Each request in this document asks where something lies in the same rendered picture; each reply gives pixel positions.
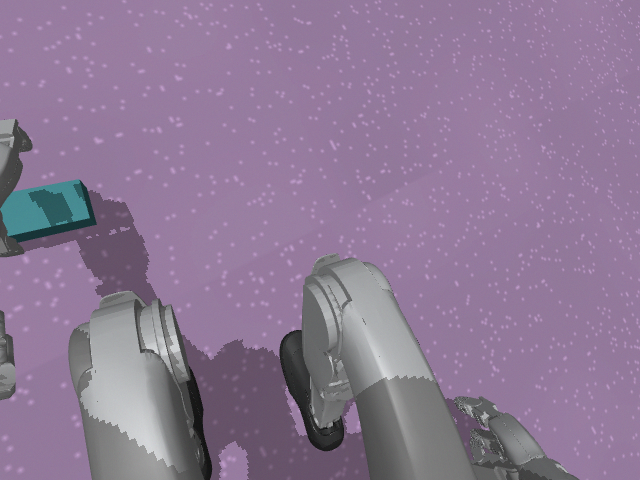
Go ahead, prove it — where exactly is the right robot foot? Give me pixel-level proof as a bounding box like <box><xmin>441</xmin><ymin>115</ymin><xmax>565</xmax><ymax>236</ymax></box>
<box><xmin>279</xmin><ymin>330</ymin><xmax>344</xmax><ymax>451</ymax></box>

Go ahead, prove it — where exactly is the right robot arm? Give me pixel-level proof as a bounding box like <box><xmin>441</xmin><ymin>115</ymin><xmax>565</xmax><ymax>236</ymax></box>
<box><xmin>518</xmin><ymin>458</ymin><xmax>579</xmax><ymax>480</ymax></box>

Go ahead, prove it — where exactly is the right robot hand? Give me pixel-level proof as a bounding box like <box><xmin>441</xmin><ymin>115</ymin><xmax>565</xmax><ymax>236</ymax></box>
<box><xmin>454</xmin><ymin>396</ymin><xmax>548</xmax><ymax>480</ymax></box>

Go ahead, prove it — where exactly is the left robot hand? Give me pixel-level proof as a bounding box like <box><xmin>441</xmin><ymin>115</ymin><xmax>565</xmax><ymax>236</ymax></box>
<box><xmin>0</xmin><ymin>119</ymin><xmax>33</xmax><ymax>257</ymax></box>

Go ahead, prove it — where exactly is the left robot arm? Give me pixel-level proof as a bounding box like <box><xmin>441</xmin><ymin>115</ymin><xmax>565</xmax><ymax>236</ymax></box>
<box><xmin>0</xmin><ymin>211</ymin><xmax>16</xmax><ymax>400</ymax></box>

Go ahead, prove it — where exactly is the left robot foot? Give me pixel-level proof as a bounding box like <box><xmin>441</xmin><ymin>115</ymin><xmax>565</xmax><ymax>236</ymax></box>
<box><xmin>186</xmin><ymin>366</ymin><xmax>212</xmax><ymax>480</ymax></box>

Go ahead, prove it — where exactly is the small box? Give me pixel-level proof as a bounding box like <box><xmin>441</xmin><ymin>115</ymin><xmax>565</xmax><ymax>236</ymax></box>
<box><xmin>0</xmin><ymin>179</ymin><xmax>97</xmax><ymax>243</ymax></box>

